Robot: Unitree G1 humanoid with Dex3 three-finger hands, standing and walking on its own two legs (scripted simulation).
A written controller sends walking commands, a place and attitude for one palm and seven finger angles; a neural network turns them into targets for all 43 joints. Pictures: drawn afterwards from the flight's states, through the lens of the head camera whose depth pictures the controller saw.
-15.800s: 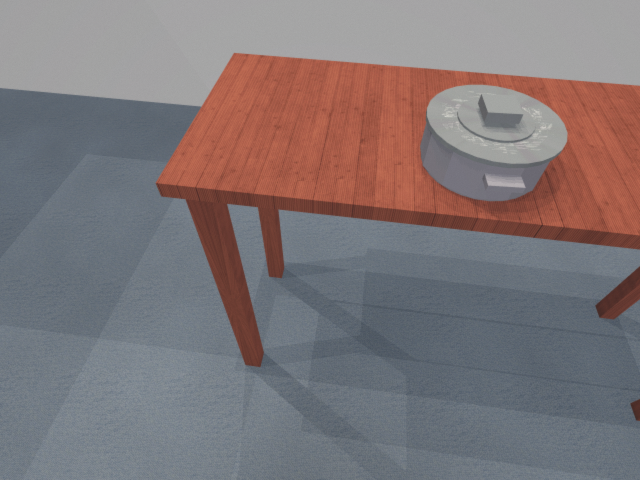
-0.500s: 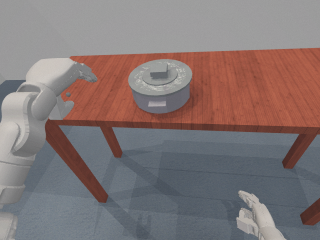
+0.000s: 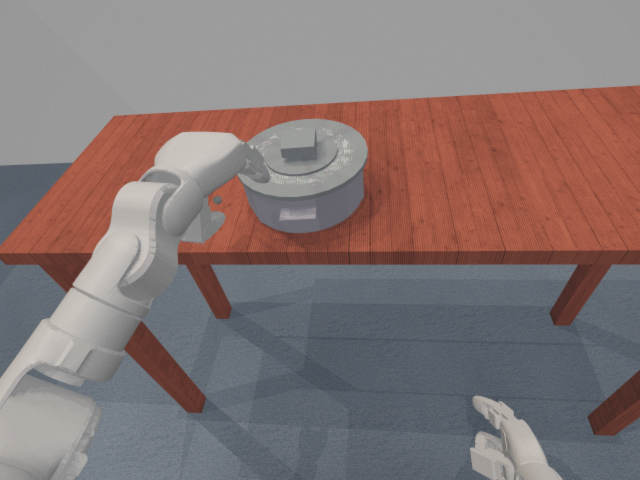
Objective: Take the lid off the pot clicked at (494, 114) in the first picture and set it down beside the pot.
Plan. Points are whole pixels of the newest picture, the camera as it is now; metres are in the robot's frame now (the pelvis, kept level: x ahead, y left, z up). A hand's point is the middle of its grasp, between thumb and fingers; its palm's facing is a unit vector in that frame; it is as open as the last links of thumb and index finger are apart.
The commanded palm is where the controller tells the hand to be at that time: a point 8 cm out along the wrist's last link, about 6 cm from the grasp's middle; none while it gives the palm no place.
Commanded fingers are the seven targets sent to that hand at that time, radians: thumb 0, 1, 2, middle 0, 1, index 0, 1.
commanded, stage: move the open hand above the knob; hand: left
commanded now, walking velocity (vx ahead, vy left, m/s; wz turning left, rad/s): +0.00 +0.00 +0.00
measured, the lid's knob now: (299, 142) +0.56 +0.08 +0.15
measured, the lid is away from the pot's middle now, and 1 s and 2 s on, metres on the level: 0.00 0.00 0.00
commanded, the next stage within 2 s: none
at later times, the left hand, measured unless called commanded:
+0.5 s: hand (237, 124) +0.46 +0.13 +0.24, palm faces -0.06 -0.05 -1.00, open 9.9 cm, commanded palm +0.43 +0.13 +0.28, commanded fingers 0.00 -0.39 1.74 -0.89 -0.08 -0.89 -0.08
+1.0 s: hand (300, 101) +0.51 +0.05 +0.24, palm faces -0.15 -0.03 -0.99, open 9.8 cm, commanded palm +0.50 +0.08 +0.28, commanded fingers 0.00 -0.39 1.74 -0.89 -0.08 -0.89 -0.08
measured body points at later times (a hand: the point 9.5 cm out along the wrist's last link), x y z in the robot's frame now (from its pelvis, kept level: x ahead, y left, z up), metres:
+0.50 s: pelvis +0.02 +0.00 +0.00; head +0.02 -0.05 +0.45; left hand +0.46 +0.13 +0.29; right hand +0.20 -0.22 -0.12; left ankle +0.01 +0.09 -0.74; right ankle +0.03 -0.10 -0.74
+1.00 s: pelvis +0.03 +0.01 +0.00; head +0.05 -0.03 +0.45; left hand +0.51 +0.05 +0.29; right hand +0.14 -0.24 -0.14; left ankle +0.01 +0.09 -0.74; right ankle +0.03 -0.10 -0.74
